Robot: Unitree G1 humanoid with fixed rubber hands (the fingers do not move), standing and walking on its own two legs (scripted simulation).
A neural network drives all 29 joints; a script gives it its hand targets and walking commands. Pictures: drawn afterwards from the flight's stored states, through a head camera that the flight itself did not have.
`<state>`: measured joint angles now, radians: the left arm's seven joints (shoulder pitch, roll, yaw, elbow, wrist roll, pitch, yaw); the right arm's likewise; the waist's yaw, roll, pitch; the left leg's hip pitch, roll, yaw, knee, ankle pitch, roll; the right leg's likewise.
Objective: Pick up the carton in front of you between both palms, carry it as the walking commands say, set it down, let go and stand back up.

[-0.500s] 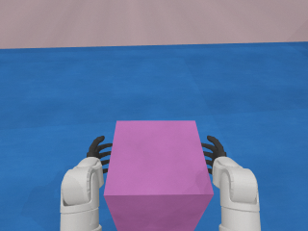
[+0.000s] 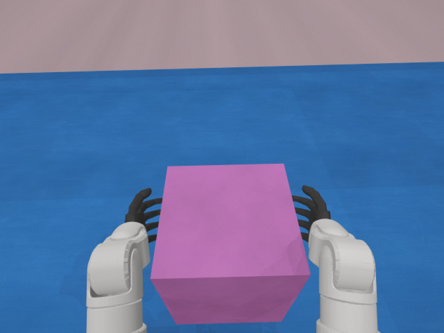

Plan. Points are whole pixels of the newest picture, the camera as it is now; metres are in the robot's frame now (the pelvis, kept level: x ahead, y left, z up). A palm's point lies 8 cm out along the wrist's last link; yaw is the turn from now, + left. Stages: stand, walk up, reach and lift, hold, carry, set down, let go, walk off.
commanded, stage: carry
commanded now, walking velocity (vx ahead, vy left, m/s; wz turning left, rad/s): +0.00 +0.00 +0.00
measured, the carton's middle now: (227, 248) +0.28 +0.00 +0.01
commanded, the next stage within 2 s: hold in 1.80 s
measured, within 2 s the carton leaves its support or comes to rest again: neither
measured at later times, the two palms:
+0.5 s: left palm (134, 228) +0.29 +0.17 +0.06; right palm (301, 224) +0.30 -0.13 +0.06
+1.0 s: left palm (134, 247) +0.27 +0.17 +0.04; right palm (300, 243) +0.27 -0.13 +0.04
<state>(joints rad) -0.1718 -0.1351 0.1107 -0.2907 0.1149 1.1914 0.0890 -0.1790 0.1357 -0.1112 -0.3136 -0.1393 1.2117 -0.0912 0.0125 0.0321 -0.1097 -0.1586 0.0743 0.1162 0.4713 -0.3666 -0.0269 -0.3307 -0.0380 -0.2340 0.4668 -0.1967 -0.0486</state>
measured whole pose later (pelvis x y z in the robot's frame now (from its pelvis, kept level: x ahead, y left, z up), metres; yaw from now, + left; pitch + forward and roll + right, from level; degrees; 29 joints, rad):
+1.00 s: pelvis -0.03 +0.01 +0.00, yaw +1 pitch +1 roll +0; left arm -0.28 -0.16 0.23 0.28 0.28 0.68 0.02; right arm -0.28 0.16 -0.23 0.28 -0.29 0.68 -0.01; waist 0.00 0.00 -0.10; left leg -0.19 0.05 0.17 0.53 -0.36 0.01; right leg -0.36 -0.08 -0.18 0.52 -0.18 -0.02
